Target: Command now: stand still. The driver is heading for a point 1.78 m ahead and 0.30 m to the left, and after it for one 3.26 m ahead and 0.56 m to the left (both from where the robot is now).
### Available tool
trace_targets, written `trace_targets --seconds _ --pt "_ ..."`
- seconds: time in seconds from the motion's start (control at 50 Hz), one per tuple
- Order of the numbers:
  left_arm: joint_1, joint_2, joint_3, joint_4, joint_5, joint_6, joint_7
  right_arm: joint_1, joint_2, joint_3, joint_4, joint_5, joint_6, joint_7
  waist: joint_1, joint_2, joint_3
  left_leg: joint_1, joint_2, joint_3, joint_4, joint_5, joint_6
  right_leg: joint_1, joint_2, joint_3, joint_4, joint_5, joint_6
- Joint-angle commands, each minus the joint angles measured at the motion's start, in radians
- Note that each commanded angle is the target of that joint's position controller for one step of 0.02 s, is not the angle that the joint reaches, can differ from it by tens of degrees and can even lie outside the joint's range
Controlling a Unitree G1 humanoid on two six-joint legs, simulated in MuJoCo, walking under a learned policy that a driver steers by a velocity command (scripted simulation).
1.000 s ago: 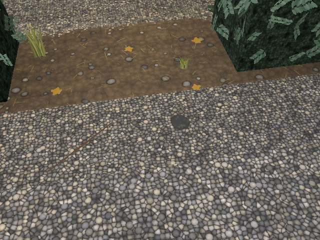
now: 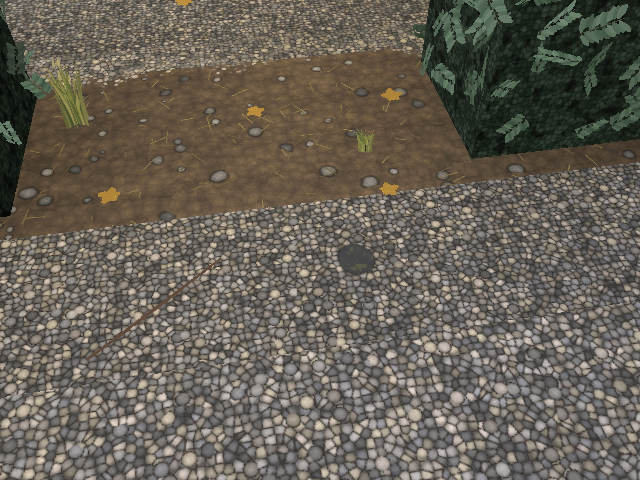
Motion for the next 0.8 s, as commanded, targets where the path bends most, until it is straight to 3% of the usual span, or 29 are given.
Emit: trace_targets --seconds 0.02,0.8 --pt "0.031 0.095 0.012 -0.021 0.0 -0.006 0.003 0.086 -0.084 -0.012 -0.009 0.0 -0.004 -0.003 0.0 0.012 0.032 -0.098 0.048 -0.048 -0.078 0.061 0.034 0.048 -0.029 0.032 -0.039 0.051 -0.047" --pt "0.101 0.081 -0.005 -0.011 -0.004 -0.005 0.006 0.177 -0.064 -0.01 -0.02 0.002 -0.01 -0.004 -0.001 0.012 0.041 -0.097 0.043 -0.042 -0.064 0.11 0.032 0.04 -0.022 0.035 -0.023 0.083 -0.049"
